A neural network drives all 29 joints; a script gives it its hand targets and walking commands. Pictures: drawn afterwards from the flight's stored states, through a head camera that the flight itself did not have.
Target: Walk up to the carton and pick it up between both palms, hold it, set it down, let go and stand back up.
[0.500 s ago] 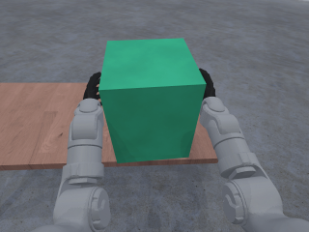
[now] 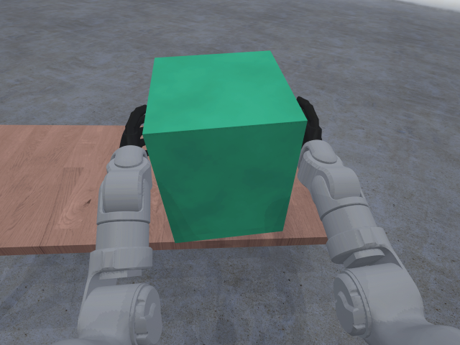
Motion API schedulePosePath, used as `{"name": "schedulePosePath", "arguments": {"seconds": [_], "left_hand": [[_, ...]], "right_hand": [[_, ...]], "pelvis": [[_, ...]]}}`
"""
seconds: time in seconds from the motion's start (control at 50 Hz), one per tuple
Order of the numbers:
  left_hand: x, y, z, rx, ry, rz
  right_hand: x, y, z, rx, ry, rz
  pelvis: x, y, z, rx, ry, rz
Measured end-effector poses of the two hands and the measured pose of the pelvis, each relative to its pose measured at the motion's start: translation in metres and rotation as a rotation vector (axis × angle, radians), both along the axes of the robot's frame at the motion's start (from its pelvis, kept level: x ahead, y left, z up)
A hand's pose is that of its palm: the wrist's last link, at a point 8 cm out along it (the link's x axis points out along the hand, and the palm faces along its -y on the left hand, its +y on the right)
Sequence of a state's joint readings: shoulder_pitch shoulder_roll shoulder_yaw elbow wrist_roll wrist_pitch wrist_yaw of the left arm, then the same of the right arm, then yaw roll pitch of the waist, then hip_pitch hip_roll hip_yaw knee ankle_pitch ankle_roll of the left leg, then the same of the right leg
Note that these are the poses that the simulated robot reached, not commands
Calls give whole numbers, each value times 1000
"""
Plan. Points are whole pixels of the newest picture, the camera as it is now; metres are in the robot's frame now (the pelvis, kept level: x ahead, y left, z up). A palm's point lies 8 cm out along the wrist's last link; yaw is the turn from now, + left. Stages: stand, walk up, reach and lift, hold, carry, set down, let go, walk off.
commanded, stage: hold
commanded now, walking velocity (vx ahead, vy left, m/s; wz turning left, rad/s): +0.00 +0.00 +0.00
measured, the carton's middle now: (221, 148) +0.39 +0.00 +0.18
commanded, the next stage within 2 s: none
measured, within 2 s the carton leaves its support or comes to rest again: neither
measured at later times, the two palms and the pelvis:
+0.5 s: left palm (125, 146) +0.36 +0.16 +0.20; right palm (303, 134) +0.37 -0.13 +0.22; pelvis +0.00 +0.00 +0.00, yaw +0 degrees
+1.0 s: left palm (128, 145) +0.36 +0.15 +0.21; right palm (307, 138) +0.36 -0.14 +0.22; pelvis +0.00 +0.00 +0.00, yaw +0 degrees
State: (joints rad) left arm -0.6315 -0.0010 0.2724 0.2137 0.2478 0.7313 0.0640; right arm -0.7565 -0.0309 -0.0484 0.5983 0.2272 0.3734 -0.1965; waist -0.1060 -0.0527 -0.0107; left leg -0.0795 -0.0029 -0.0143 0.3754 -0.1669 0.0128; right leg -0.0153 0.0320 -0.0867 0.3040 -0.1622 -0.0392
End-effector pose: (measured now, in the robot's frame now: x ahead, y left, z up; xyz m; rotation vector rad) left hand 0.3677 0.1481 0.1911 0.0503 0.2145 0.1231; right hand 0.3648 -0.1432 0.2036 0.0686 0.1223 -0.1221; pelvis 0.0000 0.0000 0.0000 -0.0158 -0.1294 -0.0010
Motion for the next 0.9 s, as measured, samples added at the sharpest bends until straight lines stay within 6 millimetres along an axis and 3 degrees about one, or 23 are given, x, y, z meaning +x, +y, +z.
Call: {"name": "schedulePosePath", "arguments": {"seconds": [0.08,0.22,0.64,0.9], "left_hand": [[1,0,2,2,13,2],[-3,2,16,8,-38,8],[-3,7,5,-14,2,14],[-6,3,12,-16,-9,12]], "right_hand": [[1,0,-2,-3,11,5],[-1,2,12,3,-40,11],[2,7,9,3,-1,18],[-2,3,10,12,-12,11]], "pelvis": [[-1,1,0,3,16,-4],[-2,2,0,0,4,-8],[5,-1,0,2,10,3],[4,0,1,4,-5,-7]]}}
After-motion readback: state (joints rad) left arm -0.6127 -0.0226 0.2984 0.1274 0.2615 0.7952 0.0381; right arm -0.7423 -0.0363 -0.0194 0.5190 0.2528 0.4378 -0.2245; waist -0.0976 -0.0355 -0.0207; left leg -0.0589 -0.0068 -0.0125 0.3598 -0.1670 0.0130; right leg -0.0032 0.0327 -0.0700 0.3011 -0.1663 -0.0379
